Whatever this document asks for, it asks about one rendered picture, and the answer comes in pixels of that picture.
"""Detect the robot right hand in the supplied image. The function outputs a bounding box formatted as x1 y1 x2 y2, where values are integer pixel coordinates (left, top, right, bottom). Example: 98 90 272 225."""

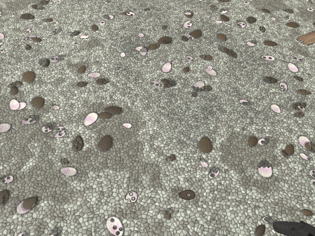
273 220 315 236

